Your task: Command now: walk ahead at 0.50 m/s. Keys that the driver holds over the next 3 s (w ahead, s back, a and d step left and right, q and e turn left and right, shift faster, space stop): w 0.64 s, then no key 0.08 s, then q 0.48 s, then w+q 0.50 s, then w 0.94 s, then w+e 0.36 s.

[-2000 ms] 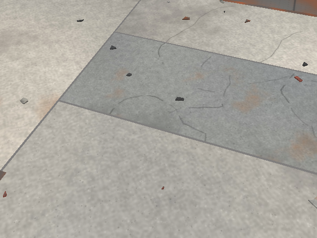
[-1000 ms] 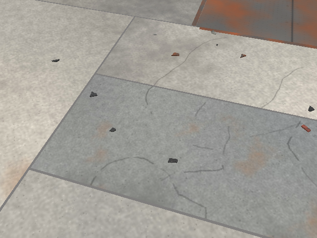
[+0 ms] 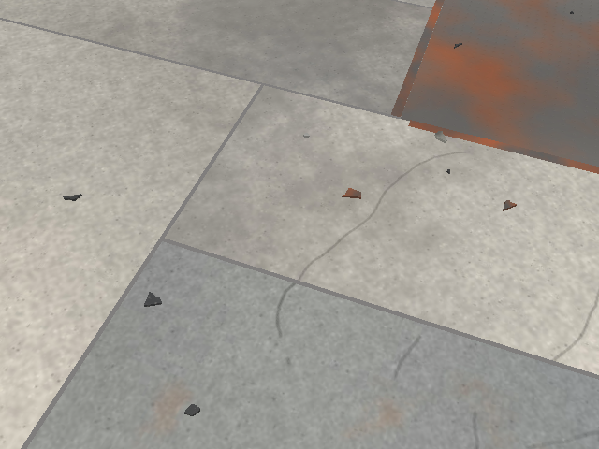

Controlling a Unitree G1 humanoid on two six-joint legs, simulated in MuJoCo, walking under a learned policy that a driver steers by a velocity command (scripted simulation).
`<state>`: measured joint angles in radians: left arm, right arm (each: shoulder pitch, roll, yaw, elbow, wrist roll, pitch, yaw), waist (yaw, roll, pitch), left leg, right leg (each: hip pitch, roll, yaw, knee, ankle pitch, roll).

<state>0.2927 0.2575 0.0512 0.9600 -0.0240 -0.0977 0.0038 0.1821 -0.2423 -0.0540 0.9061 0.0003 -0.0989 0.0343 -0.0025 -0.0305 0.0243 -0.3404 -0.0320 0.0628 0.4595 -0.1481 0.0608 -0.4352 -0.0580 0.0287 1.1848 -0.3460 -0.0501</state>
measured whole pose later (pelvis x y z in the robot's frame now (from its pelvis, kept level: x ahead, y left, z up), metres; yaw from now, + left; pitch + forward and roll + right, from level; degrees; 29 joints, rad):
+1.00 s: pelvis +0.50 -0.03 -0.01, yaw +6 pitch +2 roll -2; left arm 0.19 0.27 0.06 0.94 0.01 -0.05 0.03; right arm 0.09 -0.25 -0.06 0.85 -0.01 -0.06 0.02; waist 0.01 0.00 0.04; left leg -0.49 -0.03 0.00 0.55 -0.10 0.08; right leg -0.29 0.04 -0.03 0.98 -0.56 0.02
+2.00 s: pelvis +0.72 +0.13 +0.00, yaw +36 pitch +2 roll +0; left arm 0.33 0.30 0.06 0.87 -0.02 -0.10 0.00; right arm 0.19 -0.26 -0.06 0.70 0.01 -0.05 0.03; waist 0.03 -0.02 0.03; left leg -0.34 -0.04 0.03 0.51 -0.21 0.06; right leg -0.45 -0.13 0.00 1.20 -0.36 0.00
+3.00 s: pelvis +1.18 +0.47 -0.01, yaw +28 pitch +2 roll +0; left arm 0.37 0.30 0.06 0.84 -0.03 -0.05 0.01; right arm 0.10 -0.26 -0.05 0.75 0.00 -0.11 0.02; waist 0.04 -0.03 0.02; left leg -0.41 0.01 0.03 0.53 -0.17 0.02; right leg -0.32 0.01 0.08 1.07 -0.47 -0.03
